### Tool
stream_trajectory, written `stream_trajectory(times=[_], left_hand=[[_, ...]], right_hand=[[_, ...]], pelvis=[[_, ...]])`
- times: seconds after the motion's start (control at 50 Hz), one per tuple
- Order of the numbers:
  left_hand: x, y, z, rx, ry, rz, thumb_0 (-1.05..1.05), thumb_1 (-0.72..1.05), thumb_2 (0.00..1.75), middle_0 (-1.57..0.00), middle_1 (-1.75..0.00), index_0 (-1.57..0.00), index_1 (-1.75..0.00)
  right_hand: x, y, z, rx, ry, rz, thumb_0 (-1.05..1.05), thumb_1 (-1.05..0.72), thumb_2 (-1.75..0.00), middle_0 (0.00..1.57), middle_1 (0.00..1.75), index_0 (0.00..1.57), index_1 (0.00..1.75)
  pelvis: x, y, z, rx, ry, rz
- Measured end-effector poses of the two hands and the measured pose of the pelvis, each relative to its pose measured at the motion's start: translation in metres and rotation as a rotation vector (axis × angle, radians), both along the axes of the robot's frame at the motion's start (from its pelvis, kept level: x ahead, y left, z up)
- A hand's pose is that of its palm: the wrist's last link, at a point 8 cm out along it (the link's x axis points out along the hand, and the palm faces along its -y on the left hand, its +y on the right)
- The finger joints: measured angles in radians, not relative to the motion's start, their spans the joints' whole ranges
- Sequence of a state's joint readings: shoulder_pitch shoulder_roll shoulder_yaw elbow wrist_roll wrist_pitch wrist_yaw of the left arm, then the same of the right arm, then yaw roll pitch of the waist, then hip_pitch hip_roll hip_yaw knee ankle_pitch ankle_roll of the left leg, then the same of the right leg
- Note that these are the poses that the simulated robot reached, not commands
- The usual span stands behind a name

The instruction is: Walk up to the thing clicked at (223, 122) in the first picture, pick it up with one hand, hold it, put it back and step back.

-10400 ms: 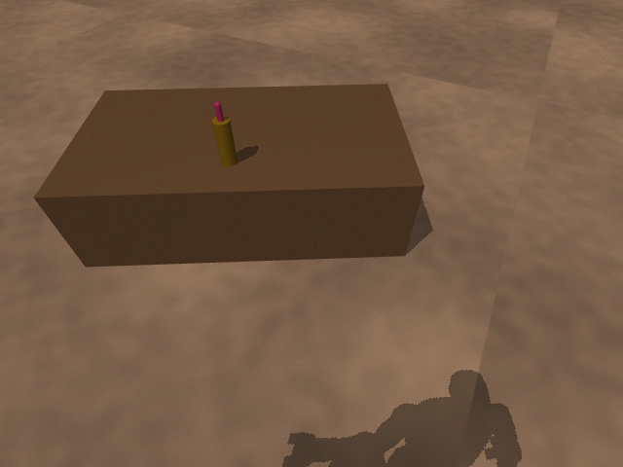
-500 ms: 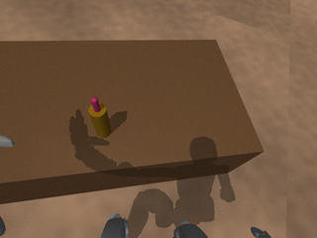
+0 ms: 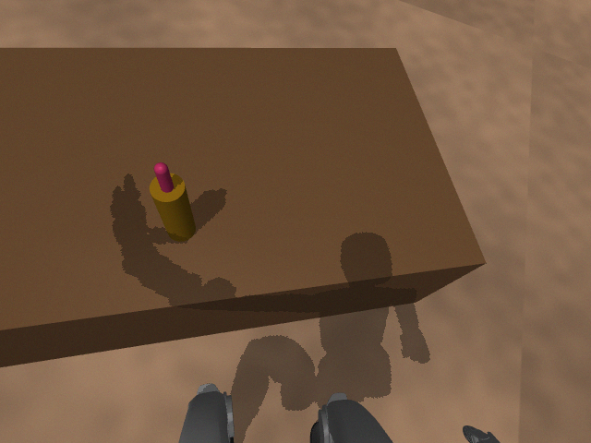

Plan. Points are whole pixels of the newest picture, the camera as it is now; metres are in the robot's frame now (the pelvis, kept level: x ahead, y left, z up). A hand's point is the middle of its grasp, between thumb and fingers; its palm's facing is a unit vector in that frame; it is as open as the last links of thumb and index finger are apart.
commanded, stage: go down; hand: left
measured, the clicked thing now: (172, 202) +0.54 +0.19 -0.18
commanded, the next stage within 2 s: none
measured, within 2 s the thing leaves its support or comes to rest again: neither
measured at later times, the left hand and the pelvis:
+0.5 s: hand out of the picture +0.44 +0.38 +0.06, palm faces +0.20 -0.98 -0.03, open 17.1 cm; pelvis +0.00 +0.00 -0.01, yaw +0 degrees
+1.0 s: hand out of the picture +0.45 +0.39 +0.07, palm faces +0.20 -0.98 -0.02, open 16.9 cm; pelvis +0.00 +0.01 -0.01, yaw +0 degrees
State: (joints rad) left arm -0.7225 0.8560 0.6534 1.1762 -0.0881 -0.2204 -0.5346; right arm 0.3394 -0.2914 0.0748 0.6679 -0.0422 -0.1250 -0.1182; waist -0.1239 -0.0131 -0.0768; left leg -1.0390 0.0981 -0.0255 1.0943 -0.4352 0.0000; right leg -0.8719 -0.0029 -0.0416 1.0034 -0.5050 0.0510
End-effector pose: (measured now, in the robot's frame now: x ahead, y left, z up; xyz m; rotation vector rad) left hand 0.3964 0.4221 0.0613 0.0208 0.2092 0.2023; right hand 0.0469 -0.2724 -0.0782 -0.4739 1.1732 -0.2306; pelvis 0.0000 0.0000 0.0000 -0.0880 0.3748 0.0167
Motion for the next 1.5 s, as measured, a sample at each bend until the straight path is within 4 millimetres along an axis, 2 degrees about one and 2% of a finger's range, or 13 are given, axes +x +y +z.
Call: stream_trajectory(times=[0.3,0.76,1.22,1.5], left_hand=[[0.006,0.005,0.003,-0.007,-0.031,-0.002,-0.02,-0.43,0.06,-0.07,-0.04,-0.05,-0.05],[0.022,0.013,0.011,0.0,-0.082,-0.001,-0.02,-0.41,0.06,-0.06,-0.04,-0.04,-0.05],[0.033,0.018,0.018,-0.007,-0.134,-0.005,-0.02,-0.38,0.07,-0.05,-0.04,-0.04,-0.05],[0.031,0.017,0.02,-0.011,-0.156,0.007,-0.02,-0.37,0.07,-0.05,-0.04,-0.04,-0.05]], right_hand=[[0.004,0.005,-0.002,0.0,0.0,0.011,0.01,-0.89,-0.9,0.21,0.3,0.21,0.3],[-0.007,0.008,-0.005,-0.001,0.039,0.003,0.01,-0.89,-0.9,0.21,0.3,0.21,0.3],[-0.006,0.012,-0.006,-0.007,0.054,0.006,0.01,-0.88,-0.89,0.21,0.3,0.21,0.3],[-0.007,0.013,-0.007,0.003,0.058,-0.006,0.01,-0.89,-0.89,0.21,0.3,0.21,0.3]], pelvis=[[0.001,0.003,-0.003,-0.007,0.009,0.004],[-0.001,0.004,-0.008,-0.016,0.029,0.003],[0.0,0.008,-0.01,-0.023,0.046,0.003],[0.002,0.008,-0.009,-0.022,0.045,0.001]])
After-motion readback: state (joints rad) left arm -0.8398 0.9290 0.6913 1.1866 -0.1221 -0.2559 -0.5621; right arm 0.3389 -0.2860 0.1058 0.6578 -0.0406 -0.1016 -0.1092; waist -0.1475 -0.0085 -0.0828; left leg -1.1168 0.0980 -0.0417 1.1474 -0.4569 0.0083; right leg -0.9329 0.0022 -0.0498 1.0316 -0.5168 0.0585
